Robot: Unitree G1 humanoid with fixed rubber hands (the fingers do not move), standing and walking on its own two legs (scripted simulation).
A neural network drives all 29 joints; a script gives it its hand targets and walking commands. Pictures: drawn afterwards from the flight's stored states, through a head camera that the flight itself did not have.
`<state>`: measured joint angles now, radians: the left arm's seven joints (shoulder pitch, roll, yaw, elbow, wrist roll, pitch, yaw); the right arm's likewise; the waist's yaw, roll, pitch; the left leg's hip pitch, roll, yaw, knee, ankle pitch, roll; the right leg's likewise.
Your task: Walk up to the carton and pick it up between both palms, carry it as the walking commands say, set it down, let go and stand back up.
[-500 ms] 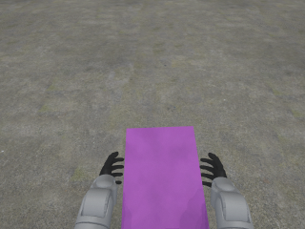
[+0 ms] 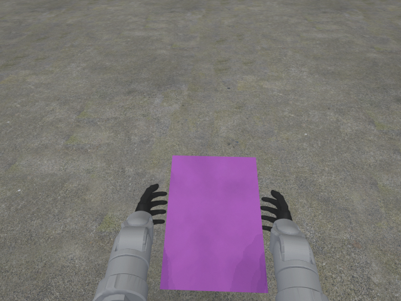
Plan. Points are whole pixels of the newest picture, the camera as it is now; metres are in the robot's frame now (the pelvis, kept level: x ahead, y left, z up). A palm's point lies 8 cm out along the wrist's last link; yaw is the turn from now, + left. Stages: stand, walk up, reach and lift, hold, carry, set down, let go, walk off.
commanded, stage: set down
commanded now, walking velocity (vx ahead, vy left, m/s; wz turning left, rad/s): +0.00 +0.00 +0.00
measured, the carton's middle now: (212, 223) +0.35 -0.04 -0.09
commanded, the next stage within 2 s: none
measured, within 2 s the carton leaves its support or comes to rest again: neither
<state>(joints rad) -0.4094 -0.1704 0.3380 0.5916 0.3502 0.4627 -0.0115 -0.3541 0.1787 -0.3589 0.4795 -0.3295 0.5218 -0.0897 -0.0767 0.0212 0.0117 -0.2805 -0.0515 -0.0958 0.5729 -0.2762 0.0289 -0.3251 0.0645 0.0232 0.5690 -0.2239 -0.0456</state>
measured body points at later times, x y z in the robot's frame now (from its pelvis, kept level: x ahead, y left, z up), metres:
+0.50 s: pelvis -0.03 +0.02 -0.05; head +0.10 +0.01 +0.38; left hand +0.36 +0.12 -0.10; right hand +0.31 -0.17 -0.11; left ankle +0.02 +0.13 -0.73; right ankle +0.05 -0.08 -0.73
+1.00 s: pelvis -0.04 +0.03 -0.12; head +0.14 +0.01 +0.29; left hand +0.39 +0.11 -0.19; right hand +0.33 -0.18 -0.20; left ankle +0.02 +0.13 -0.73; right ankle +0.05 -0.08 -0.73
